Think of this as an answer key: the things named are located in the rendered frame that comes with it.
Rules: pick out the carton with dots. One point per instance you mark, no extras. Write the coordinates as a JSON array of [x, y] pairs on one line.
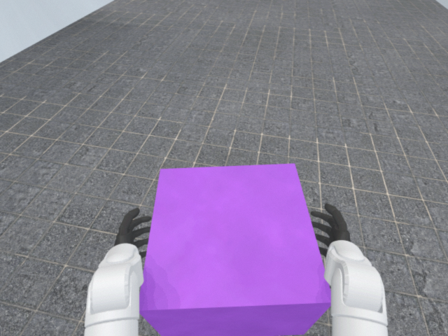
[[232, 252]]

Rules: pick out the robot right hand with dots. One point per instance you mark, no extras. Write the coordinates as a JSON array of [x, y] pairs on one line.
[[337, 231]]

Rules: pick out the robot left forearm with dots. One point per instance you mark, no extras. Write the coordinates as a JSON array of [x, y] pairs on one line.
[[112, 307]]

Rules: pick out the robot left hand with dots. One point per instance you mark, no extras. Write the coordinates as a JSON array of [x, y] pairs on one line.
[[126, 234]]

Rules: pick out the robot right forearm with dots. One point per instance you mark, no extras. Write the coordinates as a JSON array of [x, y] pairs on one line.
[[358, 303]]

